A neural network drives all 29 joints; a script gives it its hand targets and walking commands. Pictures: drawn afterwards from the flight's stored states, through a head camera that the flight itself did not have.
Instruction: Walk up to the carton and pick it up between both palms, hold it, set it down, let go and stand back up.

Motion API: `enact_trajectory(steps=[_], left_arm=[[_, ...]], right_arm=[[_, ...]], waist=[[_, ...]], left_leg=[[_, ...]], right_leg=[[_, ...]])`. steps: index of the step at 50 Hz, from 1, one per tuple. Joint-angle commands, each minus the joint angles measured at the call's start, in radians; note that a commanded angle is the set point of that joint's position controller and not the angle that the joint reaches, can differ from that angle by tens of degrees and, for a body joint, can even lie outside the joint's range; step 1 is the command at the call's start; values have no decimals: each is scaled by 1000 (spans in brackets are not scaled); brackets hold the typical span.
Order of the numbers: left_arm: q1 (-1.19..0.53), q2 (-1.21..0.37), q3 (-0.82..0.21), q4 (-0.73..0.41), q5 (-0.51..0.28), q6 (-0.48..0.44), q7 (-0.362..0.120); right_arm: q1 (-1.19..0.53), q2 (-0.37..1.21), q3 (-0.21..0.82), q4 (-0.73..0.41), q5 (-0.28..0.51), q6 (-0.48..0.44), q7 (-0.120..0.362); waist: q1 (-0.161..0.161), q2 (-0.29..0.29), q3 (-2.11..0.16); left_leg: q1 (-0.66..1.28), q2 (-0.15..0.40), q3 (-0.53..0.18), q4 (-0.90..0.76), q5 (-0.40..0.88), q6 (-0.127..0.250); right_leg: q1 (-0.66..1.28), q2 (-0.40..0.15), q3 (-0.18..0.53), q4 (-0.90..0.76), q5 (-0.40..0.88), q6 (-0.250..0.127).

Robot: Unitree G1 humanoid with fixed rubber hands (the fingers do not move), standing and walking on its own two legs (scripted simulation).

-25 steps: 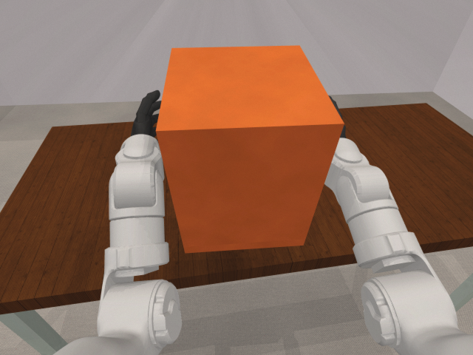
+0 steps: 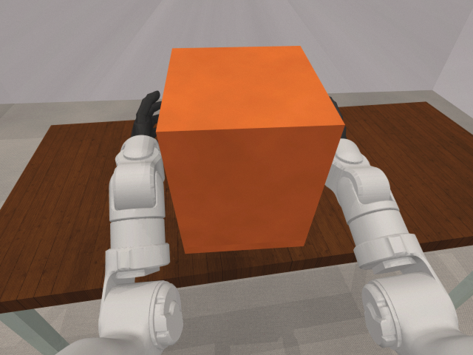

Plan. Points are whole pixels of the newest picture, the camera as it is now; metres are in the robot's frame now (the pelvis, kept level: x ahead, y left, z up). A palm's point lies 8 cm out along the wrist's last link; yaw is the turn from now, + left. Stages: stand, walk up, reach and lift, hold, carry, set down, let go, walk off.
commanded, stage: hold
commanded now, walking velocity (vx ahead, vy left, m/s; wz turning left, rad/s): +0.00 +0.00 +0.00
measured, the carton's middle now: (241, 152) +0.36 +0.01 +0.20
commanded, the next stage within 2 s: none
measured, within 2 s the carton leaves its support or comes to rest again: neither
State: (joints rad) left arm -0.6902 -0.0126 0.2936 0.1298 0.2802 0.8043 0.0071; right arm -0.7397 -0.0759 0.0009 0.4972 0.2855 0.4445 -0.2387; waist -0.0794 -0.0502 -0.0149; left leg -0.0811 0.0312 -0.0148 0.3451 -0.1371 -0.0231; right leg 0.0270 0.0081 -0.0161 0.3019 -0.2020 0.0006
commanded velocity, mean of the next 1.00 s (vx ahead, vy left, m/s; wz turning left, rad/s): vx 0.00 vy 0.00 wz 0.00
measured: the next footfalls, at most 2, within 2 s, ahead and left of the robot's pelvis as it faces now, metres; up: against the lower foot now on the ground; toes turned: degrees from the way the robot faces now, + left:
none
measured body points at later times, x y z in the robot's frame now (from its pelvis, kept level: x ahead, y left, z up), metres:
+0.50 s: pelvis +0.00 +0.00 +0.00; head -0.06 +0.02 +0.45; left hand +0.38 +0.15 +0.23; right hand +0.38 -0.14 +0.22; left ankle +0.04 +0.13 -0.75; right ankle -0.01 -0.12 -0.75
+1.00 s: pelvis +0.00 +0.00 +0.00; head -0.06 +0.03 +0.45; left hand +0.38 +0.16 +0.23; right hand +0.38 -0.14 +0.22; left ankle +0.04 +0.13 -0.75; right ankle -0.01 -0.12 -0.75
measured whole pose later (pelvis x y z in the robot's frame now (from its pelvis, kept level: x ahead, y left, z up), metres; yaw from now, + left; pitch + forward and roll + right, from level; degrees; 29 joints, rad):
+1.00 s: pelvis +0.00 +0.00 +0.00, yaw +0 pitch -7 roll -1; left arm -0.72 0.00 0.29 0.16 0.29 0.81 0.00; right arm -0.76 -0.07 -0.02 0.53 0.27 0.44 -0.23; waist -0.08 -0.05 -0.02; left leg -0.09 0.03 -0.02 0.35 -0.14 -0.02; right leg 0.02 0.01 -0.01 0.30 -0.20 0.00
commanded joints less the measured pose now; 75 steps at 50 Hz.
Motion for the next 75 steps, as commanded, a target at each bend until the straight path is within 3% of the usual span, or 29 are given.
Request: enact_trajectory(steps=[1,2,6,7,12,14,15,18,21,22,27,31,35,39,42,46,47,52,53,54,56,57,60,64,66,67,71,73,75], left_arm=[[-712,-590,-528,-134,-171,-69,-133],[-714,-581,-517,-124,-165,-67,-134],[-699,-589,-515,-125,-176,-66,-135],[-706,-575,-508,-105,-163,-66,-135],[-718,-592,-513,-112,-173,-70,-142],[-737,-591,-516,-114,-166,-73,-136],[-699,-597,-514,-92,-168,-66,-138],[-730,-605,-526,-141,-169,-73,-138],[-681,-580,-508,-118,-160,-67,-137],[-695,-583,-520,-158,-162,-71,-136],[-672,-563,-468,-78,-137,-59,-156],[-705,-579,-527,-167,-179,-76,-145],[-696,-592,-541,-143,-179,-71,-132],[-702,-570,-489,-84,-150,-63,-141],[-720,-597,-517,-88,-164,-65,-136],[-735,-601,-517,-98,-175,-74,-132],[-713,-593,-496,-46,-155,-66,-135],[-735,-614,-510,-65,-170,-79,-132],[-733,-613,-507,-72,-174,-80,-132],[-746,-601,-501,-76,-168,-82,-131],[-698,-584,-472,-51,-149,-70,-133],[-717,-578,-469,-100,-149,-77,-137],[-721,-579,-498,-114,-165,-75,-140],[-681,-579,-498,-94,-154,-66,-142],[-685,-573,-498,-120,-152,-68,-145],[-689,-585,-529,-147,-174,-70,-145],[-692,-591,-530,-170,-170,-71,-138],[-686,-575,-510,-122,-164,-64,-143],[-705,-582,-518,-128,-170,-69,-142]], right_arm=[[-924,628,387,-359,115,-55,74],[-897,620,369,-321,109,-44,73],[-923,629,383,-367,110,-51,74],[-894,611,365,-316,103,-42,74],[-933,633,376,-350,102,-50,75],[-907,619,360,-300,96,-43,79],[-933,618,370,-346,101,-52,77],[-926,636,379,-350,116,-51,73],[-911,615,402,-366,126,-48,69],[-889,625,403,-361,126,-46,67],[-891,614,368,-313,94,-39,68],[-935,643,421,-425,126,-62,66],[-929,624,406,-416,121,-56,67],[-901,610,356,-299,82,-43,80],[-936,621,352,-331,88,-56,85],[-932,629,362,-314,92,-51,84],[-912,607,340,-267,82,-43,83],[-953,628,348,-296,90,-61,90],[-976,631,365,-332,103,-66,87],[-953,621,360,-298,104,-56,84],[-937,612,374,-298,114,-52,81],[-911,628,383,-283,120,-49,77],[-928,633,388,-343,126,-57,72],[-923,618,389,-361,124,-52,67],[-891,622,389,-342,116,-48,65],[-914,630,402,-401,127,-58,64],[-885,616,397,-371,127,-44,65],[-904,613,391,-369,116,-40,67],[-929,624,392,-387,115,-46,71]], waist=[[-7,94,-435],[-20,97,-403],[-2,67,-450],[-17,84,-395],[-11,66,-423],[-24,93,-386],[-13,78,-406],[-14,97,-418],[-7,78,-428],[-13,79,-436],[-5,46,-335],[-2,60,-476],[-8,88,-449],[-5,60,-344],[-13,90,-386],[-18,77,-421],[-19,85,-362],[-19,80,-417],[-4,75,-448],[-14,85,-443],[-1,69,-398],[0,54,-411],[-11,81,-434],[-6,82,-404],[-13,76,-398],[-15,83,-447],[-24,80,-412],[-14,56,-401],[-8,71,-405]], left_leg=[[283,-66,25,21,244,-7],[281,-64,25,15,228,-12],[275,-65,25,15,218,1],[269,-65,22,9,212,-4],[256,-68,26,5,192,2],[269,-63,23,7,212,-11],[275,-64,24,19,235,-9],[278,-66,21,19,251,-12],[295,-69,19,34,290,-12],[309,-68,18,33,305,-16],[246,-69,30,-14,170,13],[294,-74,24,37,297,0],[295,-69,19,29,249,-6],[242,-63,31,-19,135,12],[252,-59,26,-3,175,-1],[268,-62,23,5,189,-2],[256,-59,24,-7,159,-1],[272,-58,24,5,194,-1],[275,-62,23,15,219,1],[276,-63,23,15,219,-5],[276,-67,21,18,249,1],[282,-69,21,18,265,3],[275,-73,23,23,261,-5],[277,-70,22,24,256,-7],[277,-72,23,21,254,-5],[284,-71,20,30,269,-7],[301,-63,11,27,307,-15],[275,-67,19,16,243,-4],[264,-70,19,9,216,0]], right_leg=[[-72,62,-37,-50,224,66],[-85,60,-38,-55,206,64],[-70,63,-39,-49,201,68],[-86,57,-36,-54,199,65],[-74,57,-34,-54,197,72],[-97,56,-39,-56,196,65],[-80,60,-38,-56,226,67],[-68,61,-40,-48,236,68],[-57,63,-35,-47,280,74],[-53,67,-41,-38,296,78],[-76,51,-32,-66,199,77],[-33,60,-36,-36,323,83],[-87,61,-35,-53,239,69],[-113,53,-36,-70,124,64],[-102,60,-36,-61,146,56],[-98,61,-36,-61,160,62],[-113,58,-35,-71,131,58],[-103,61,-38,-58,170,62],[-87,63,-39,-57,190,66],[-85,63,-39,-54,194,66],[-75,63,-38,-55,228,68],[-58,63,-36,-48,253,75],[-48,57,-31,-44,277,79],[-60,60,-36,-52,262,72],[-55,55,-33,-48,275,76],[-44,59,-35,-44,291,77],[-62,67,-40,-46,293,71],[-63,62,-36,-58,242,72],[-78,56,-35,-53,222,73]])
